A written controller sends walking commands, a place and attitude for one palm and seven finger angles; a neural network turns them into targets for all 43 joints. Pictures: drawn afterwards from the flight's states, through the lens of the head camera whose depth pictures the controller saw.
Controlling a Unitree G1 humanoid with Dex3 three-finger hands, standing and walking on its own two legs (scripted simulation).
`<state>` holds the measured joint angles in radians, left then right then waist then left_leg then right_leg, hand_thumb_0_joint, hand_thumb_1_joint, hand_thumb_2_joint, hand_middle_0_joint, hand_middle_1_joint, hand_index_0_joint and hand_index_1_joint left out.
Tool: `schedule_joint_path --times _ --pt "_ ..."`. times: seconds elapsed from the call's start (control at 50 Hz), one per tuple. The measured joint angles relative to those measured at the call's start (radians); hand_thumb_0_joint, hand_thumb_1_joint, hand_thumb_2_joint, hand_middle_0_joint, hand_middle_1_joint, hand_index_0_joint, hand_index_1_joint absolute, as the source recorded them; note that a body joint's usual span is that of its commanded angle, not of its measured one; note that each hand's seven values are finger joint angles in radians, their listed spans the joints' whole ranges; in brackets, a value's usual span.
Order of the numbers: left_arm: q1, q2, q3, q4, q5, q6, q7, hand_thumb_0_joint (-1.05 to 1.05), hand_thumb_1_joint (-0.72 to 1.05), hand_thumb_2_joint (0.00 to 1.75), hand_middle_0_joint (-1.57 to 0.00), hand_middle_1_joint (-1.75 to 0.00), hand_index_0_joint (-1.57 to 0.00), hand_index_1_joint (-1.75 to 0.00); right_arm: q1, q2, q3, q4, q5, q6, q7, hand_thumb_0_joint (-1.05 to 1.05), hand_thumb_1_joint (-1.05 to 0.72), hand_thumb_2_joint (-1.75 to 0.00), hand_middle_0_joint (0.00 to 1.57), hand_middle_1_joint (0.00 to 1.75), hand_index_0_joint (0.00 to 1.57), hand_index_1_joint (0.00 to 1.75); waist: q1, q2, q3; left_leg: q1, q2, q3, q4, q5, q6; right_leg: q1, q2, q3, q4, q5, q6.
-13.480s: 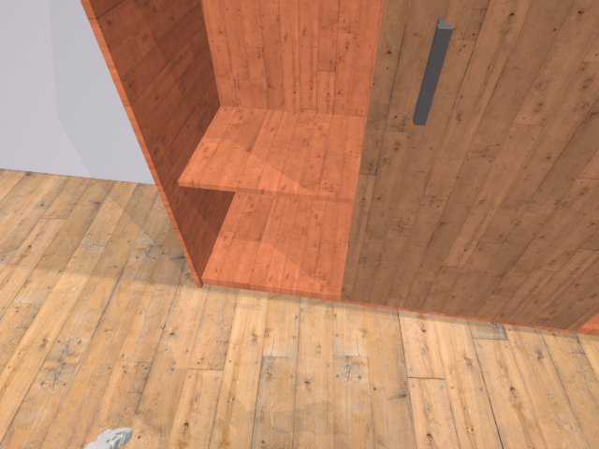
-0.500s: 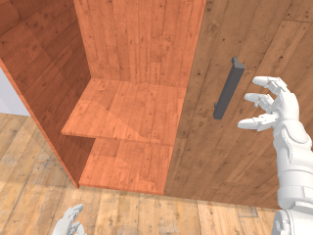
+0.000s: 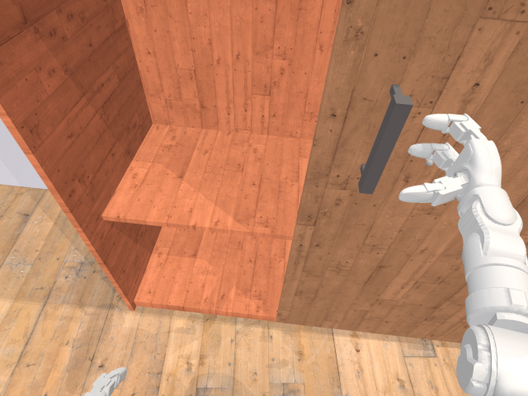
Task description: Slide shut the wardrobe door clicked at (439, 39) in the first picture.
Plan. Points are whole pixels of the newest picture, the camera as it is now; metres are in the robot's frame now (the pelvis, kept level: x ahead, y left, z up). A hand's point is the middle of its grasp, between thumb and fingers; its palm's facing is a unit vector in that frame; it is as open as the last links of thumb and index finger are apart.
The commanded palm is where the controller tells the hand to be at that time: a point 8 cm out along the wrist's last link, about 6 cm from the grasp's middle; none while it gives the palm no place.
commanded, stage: move the hooked fingers beside the handle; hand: right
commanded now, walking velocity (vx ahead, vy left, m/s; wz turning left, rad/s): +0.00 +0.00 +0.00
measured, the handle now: (379, 142) +0.47 -0.13 +0.16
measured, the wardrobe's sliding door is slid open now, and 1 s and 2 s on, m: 0.54 0.54 0.54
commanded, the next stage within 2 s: none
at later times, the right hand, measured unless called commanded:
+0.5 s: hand (429, 163) +0.43 -0.19 +0.17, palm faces +0.04 +1.00 -0.03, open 13.6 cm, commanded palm +0.42 -0.22 +0.15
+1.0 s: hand (427, 164) +0.43 -0.19 +0.17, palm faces +0.06 +1.00 -0.04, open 13.7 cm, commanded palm +0.42 -0.21 +0.14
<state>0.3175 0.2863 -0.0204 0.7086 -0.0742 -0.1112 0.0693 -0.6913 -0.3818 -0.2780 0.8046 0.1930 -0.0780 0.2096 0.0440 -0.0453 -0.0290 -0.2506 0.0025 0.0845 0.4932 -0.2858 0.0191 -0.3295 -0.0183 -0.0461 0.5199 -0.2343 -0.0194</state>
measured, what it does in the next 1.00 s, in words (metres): stands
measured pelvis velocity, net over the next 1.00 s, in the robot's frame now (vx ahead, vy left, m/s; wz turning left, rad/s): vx -0.04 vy -0.02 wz -0.03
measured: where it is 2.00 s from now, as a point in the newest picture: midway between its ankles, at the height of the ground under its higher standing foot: outside the picture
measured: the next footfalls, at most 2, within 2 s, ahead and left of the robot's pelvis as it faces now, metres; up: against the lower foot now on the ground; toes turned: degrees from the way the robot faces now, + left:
none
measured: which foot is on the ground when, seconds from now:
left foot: down 0.00-1.00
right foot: down 0.00-1.00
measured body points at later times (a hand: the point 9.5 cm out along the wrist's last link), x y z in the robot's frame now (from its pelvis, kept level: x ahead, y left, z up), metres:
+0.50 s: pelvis -0.02 -0.02 -0.01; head +0.00 -0.01 +0.44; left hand +0.07 +0.24 -0.12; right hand +0.42 -0.25 +0.17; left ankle -0.02 +0.10 -0.74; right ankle +0.02 -0.11 -0.74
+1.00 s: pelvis -0.04 -0.02 -0.02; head +0.00 -0.02 +0.43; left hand +0.02 +0.25 -0.13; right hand +0.42 -0.24 +0.17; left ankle -0.02 +0.10 -0.74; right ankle +0.02 -0.11 -0.74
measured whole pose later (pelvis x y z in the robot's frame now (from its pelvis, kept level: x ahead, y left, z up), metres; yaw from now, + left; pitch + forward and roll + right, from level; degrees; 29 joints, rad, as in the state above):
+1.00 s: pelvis -0.04 -0.02 -0.02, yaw -2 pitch +6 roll +1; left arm 0.38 0.28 -0.03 0.76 -0.06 -0.19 0.04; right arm -0.96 -0.37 -0.16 1.06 0.17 -0.20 0.09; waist 0.05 -0.02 -0.03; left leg -0.46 0.03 0.11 0.64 -0.29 0.00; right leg -0.54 0.01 -0.01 0.65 -0.22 -0.04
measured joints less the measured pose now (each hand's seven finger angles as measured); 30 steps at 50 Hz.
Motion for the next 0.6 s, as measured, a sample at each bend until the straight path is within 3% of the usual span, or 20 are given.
schedule_joint_path --times 0.32,0.6 --pt "-0.004 -0.016 -0.008 0.020 0.006 -0.011 -0.013 0.01 0.90 0.90 -0.20 -0.30 -0.20 -0.30 -0.107 0.039 0.064 0.103 -0.020 -0.062 -0.051 -0.01 0.50 -0.30 0.39 1.27 0.36 1.24 -0.019 0.009 -0.002 -0.054 0.021 0.014 0.046 -0.007 -0.015 -0.062 0.020 0.013 0.044 -0.001 -0.016" --pt "0.023 -0.012 -0.011 0.037 0.010 -0.035 -0.015 0.01 0.90 0.90 -0.20 -0.30 -0.20 -0.30 -0.206 0.028 0.099 0.207 -0.024 -0.103 -0.077 -0.01 0.50 -0.30 0.41 1.26 0.36 1.24 -0.010 0.019 0.000 -0.125 0.031 0.021 0.097 -0.007 -0.019 -0.133 0.027 0.020 0.088 0.007 -0.023"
